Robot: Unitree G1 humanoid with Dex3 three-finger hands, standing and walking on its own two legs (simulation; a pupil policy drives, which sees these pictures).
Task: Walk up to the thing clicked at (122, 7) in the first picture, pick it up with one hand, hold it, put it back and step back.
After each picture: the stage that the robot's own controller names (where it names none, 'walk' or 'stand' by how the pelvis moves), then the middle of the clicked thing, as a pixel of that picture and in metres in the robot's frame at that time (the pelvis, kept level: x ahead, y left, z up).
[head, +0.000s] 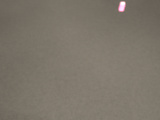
stand; (122, 6) +2.19 -0.58 -0.72
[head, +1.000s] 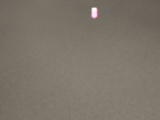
walk; (94, 12) +2.10 -0.04 -0.69
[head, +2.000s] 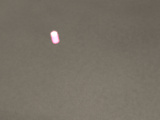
walk; (54, 37) +1.40 +0.37 -0.72
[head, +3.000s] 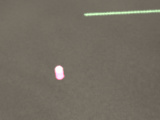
walk; (59, 72) +0.90 +0.27 -0.71
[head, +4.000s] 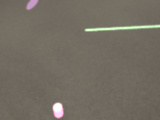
walk; (58, 110) +0.54 +0.18 -0.69
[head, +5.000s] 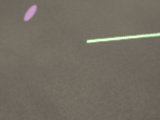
stand; out of the picture +0.35 +0.15 -0.71
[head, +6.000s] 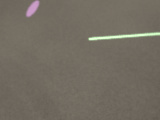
stand; out of the picture +0.35 +0.15 -0.72
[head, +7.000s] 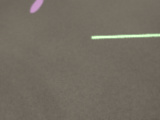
stand; out of the picture +0.36 +0.14 -0.71
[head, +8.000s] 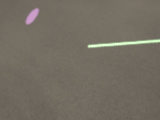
stand; out of the picture +0.32 +0.15 -0.73
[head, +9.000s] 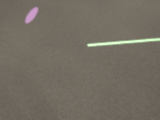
stand; out of the picture +0.32 +0.15 -0.73
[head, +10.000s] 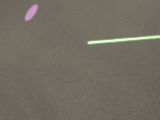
go down; out of the picture +0.32 +0.15 -0.72
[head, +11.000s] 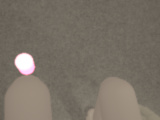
go down; (25, 64) +0.40 +0.21 -0.30
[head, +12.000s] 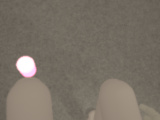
close in; (27, 67) +0.39 +0.22 -0.30
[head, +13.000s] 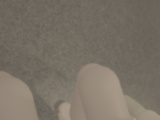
close in; out of the picture +0.37 +0.26 -0.22
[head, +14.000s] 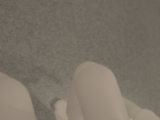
close; out of the picture +0.38 +0.26 -0.21
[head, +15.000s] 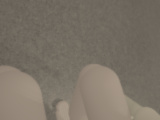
lift; out of the picture +0.33 +0.24 -0.22
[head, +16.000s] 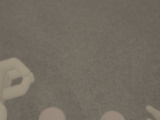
close; out of the picture +0.20 +0.22 -0.48
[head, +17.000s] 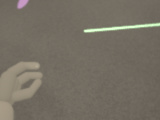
go down; out of the picture -0.13 +0.25 -0.69
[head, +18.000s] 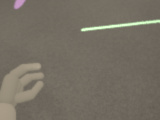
stand; out of the picture -0.30 +0.43 -0.69
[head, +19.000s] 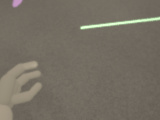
stand; out of the picture -0.47 +0.60 -0.68
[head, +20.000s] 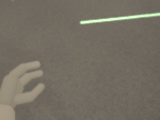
stand; out of the picture -0.64 +0.77 -0.67
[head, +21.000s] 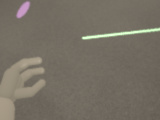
stand; out of the picture -0.82 +0.93 -0.70
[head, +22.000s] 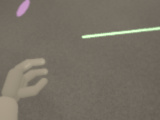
stand; out of the picture -0.98 +1.10 -0.71
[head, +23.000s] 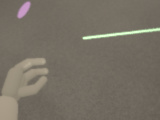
stand; out of the picture -1.15 +1.27 -0.71
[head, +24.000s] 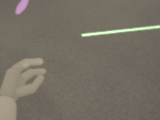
stand; out of the picture -1.31 +1.43 -0.71
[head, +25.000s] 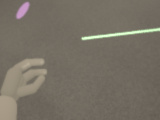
stand; out of the picture -1.47 +1.58 -0.71
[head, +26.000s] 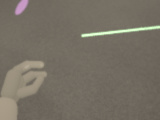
stand; out of the picture -1.63 +1.75 -0.71
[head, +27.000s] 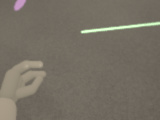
stand; out of the picture -1.78 +1.91 -0.70
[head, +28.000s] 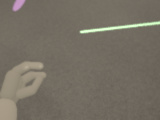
stand; out of the picture -1.94 +2.06 -0.70
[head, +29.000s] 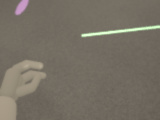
stand; out of the picture -2.09 +2.22 -0.71
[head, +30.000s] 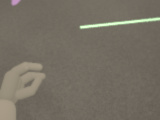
stand; out of the picture -2.24 +2.37 -0.69
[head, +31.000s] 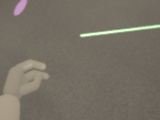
stand; out of the picture -2.39 +2.54 -0.71
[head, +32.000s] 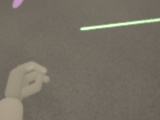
hold; out of the picture -2.53 +2.69 -0.69
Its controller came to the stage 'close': yes
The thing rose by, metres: 0.29
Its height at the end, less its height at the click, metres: -0.02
